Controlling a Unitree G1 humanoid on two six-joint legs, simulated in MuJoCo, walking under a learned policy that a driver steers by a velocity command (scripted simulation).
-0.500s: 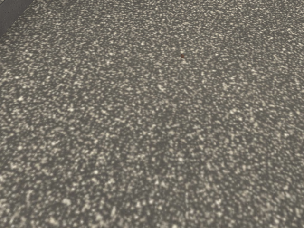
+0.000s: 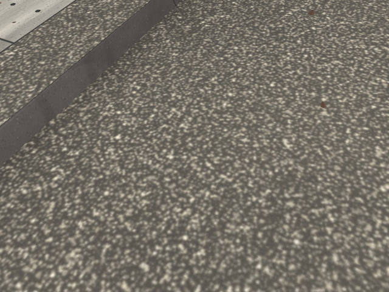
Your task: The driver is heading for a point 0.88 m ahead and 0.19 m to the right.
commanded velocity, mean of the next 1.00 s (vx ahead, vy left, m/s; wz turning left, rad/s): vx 0.33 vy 0.00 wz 0.04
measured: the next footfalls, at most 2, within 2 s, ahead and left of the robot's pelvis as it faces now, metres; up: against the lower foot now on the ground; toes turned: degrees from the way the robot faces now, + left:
left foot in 0.26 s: +0.11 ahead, +0.12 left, +0.00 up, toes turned +0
right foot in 0.72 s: +0.44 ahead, -0.07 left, +0.00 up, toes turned -3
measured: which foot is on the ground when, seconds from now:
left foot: up 0.00-0.24, down 0.26-0.74, up 0.76-1.00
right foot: down 0.00-0.26, up 0.28-0.70, down 0.72-1.00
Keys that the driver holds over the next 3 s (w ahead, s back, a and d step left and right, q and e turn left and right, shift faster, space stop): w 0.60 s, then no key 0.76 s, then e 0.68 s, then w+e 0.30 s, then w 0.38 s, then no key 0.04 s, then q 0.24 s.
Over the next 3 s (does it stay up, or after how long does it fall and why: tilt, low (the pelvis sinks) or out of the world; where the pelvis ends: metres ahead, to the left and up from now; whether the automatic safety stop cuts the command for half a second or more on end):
stays up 0.61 -0.18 0.00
